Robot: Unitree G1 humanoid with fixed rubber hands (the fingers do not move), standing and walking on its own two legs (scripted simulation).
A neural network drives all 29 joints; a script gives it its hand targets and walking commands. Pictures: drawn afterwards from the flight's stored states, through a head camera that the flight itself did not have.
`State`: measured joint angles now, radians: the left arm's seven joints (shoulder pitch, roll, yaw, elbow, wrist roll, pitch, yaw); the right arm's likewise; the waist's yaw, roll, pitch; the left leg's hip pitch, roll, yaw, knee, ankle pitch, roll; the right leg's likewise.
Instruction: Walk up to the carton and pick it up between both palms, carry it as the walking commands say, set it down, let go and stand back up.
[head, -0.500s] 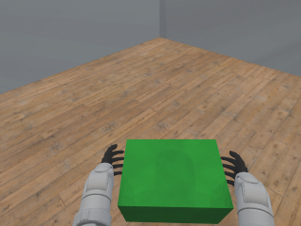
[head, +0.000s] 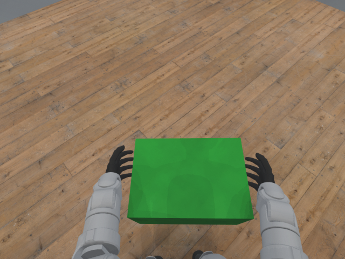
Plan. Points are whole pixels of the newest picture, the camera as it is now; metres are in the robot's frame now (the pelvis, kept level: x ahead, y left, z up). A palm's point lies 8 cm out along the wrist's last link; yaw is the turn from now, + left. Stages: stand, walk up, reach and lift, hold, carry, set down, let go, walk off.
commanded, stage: set down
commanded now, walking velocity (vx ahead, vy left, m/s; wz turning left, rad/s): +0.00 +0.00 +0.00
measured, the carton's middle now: (187, 182) +0.33 -0.04 -0.13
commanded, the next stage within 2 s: none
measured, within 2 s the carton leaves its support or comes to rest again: neither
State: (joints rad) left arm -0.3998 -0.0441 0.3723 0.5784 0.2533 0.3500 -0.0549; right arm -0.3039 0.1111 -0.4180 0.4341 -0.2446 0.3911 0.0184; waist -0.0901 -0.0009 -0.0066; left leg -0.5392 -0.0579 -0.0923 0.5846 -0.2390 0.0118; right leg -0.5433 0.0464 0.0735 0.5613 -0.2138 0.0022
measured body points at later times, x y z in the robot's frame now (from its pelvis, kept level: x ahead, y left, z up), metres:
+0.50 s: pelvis -0.04 +0.01 -0.08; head +0.13 +0.01 +0.34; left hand +0.38 +0.15 -0.15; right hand +0.32 -0.22 -0.14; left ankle +0.02 +0.11 -0.73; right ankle +0.03 -0.12 -0.73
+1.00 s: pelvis -0.06 +0.01 -0.16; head +0.16 +0.01 +0.24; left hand +0.40 +0.15 -0.24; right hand +0.34 -0.22 -0.23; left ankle +0.02 +0.11 -0.73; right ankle +0.03 -0.12 -0.73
